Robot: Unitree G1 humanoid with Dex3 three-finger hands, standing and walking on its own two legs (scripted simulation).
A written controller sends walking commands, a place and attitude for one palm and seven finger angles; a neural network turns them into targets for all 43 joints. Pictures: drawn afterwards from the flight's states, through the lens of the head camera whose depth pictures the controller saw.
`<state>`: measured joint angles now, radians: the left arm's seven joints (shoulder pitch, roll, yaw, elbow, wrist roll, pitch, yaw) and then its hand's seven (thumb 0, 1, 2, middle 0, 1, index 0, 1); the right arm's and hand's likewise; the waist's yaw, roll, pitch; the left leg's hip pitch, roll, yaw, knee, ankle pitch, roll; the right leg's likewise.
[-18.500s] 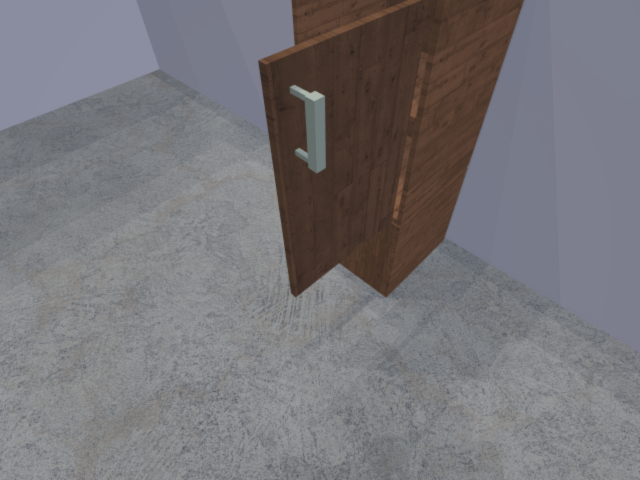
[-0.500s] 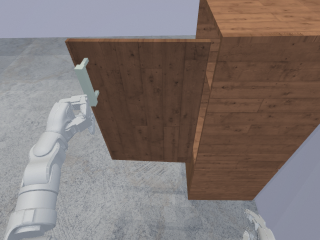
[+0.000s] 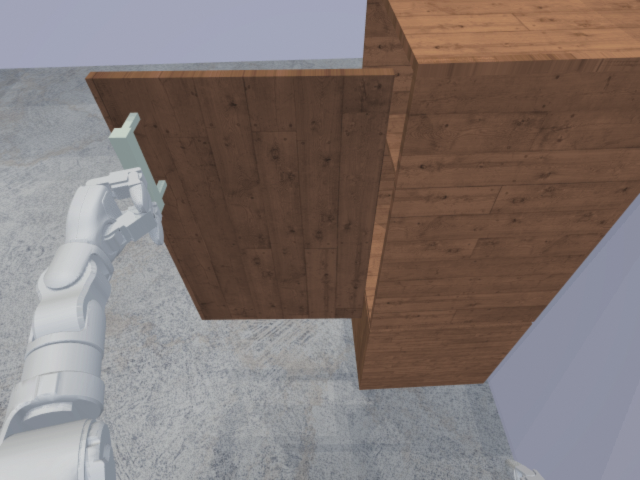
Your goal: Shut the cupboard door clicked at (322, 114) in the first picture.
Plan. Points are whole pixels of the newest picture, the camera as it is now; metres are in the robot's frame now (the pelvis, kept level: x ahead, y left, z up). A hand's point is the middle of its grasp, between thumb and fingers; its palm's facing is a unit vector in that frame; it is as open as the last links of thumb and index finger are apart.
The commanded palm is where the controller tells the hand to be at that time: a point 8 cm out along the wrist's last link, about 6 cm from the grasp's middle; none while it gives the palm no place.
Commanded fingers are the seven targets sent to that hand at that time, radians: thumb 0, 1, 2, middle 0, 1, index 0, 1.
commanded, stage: bring the fist close to the handle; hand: left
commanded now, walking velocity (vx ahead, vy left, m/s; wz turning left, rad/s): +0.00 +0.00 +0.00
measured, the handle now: (144, 165) +0.49 +0.26 +0.14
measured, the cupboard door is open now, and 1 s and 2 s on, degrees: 88 77 68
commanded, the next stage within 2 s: push the door shut along its arc in 0.16 s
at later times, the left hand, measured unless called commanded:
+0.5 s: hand (157, 198) +0.42 +0.22 +0.14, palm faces -0.01 -1.00 +0.00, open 3.1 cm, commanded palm +0.40 +0.27 +0.14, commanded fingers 0.00 0.90 0.90 -1.30 -1.50 -1.30 -1.50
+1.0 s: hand (165, 170) +0.48 +0.22 +0.14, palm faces -0.13 -0.99 +0.01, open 3.1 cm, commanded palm +0.47 +0.26 +0.14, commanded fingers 0.00 0.90 0.90 -1.30 -1.50 -1.30 -1.50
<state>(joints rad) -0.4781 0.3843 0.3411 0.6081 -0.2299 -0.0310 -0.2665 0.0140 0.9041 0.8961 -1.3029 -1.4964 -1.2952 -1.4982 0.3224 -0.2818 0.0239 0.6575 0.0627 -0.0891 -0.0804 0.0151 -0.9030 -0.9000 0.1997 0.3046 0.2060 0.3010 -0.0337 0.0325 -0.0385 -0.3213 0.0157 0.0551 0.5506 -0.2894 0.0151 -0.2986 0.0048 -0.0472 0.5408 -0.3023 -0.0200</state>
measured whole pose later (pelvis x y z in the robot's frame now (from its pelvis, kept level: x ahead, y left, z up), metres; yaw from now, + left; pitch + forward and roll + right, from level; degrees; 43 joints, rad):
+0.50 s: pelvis -0.01 +0.01 +0.00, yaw +1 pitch +5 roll -1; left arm -0.72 0.44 0.30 0.88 -0.21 -0.10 -0.32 0.01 0.90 0.90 -1.31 -1.50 -1.30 -1.50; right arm 0.30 -0.28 0.05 0.67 0.06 -0.10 -0.09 0.01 -0.90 -0.90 0.20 0.30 0.21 0.30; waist -0.06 0.02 -0.03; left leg -0.40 0.01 0.03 0.61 -0.29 0.02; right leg -0.36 0.00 -0.07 0.58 -0.30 -0.01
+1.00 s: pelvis -0.01 +0.02 -0.01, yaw +1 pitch +12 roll -2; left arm -0.98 0.59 0.31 1.19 -0.19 -0.19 -0.45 0.01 0.90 0.90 -1.31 -1.50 -1.33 -1.50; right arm 0.41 -0.31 0.03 0.72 0.04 -0.07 -0.08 0.01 -0.90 -0.90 0.20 0.30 0.21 0.30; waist -0.14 0.02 -0.05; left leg -0.57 0.01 0.03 0.69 -0.32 0.04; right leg -0.51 -0.01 -0.07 0.63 -0.31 0.00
